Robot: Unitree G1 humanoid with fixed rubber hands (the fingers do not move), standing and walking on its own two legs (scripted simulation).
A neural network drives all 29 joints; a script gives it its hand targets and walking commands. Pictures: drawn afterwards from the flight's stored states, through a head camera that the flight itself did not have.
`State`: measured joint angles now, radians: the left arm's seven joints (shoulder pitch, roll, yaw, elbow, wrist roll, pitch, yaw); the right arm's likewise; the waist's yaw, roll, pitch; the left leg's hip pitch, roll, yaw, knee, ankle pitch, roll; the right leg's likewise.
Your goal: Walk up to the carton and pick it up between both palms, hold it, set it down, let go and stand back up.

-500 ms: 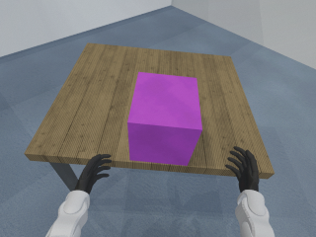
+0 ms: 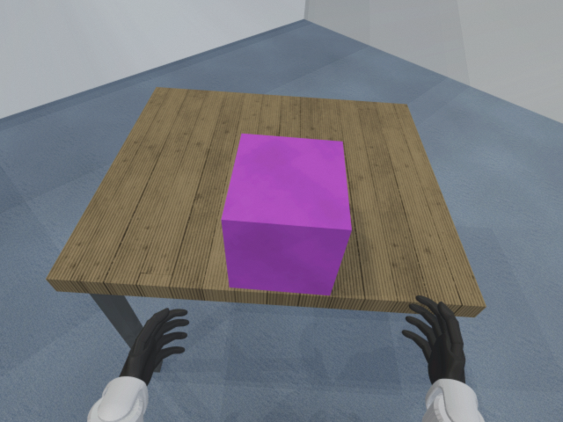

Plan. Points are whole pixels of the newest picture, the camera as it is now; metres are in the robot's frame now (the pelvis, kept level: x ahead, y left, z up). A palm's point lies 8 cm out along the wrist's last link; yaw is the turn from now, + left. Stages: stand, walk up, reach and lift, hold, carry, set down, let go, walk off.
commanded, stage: set down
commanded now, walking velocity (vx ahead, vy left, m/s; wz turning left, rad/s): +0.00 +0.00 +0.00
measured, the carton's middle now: (285, 214) +0.47 +0.00 -0.02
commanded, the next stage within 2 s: let go in 1.30 s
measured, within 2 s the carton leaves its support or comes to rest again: neither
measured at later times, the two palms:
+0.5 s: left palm (143, 362) +0.21 +0.20 -0.04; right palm (440, 370) +0.20 -0.22 -0.02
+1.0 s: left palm (141, 363) +0.21 +0.21 -0.04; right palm (437, 380) +0.19 -0.22 -0.05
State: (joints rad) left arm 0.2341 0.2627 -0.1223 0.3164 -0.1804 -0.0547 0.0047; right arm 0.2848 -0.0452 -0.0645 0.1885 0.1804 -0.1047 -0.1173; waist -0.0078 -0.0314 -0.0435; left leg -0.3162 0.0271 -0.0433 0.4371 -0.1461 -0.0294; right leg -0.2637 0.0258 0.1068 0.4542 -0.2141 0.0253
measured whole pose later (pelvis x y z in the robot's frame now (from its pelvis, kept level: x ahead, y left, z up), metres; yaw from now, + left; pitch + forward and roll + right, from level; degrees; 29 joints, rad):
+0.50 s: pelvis +0.01 -0.01 +0.00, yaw +0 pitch +2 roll +0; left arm 0.21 0.25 -0.08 0.31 -0.18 0.02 0.01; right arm 0.25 -0.08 -0.06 0.27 0.12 -0.07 -0.09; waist -0.01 -0.02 0.02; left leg -0.30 0.03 -0.04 0.41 -0.14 -0.04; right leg -0.26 0.03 0.11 0.45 -0.23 0.02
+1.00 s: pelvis +0.01 -0.01 +0.00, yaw +0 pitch +2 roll +0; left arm 0.21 0.24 -0.04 0.31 -0.18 0.08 -0.01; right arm 0.21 -0.11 -0.06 0.45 0.06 -0.13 -0.06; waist -0.01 -0.01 0.03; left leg -0.29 0.03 -0.04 0.40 -0.14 -0.04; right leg -0.26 0.02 0.11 0.45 -0.23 0.01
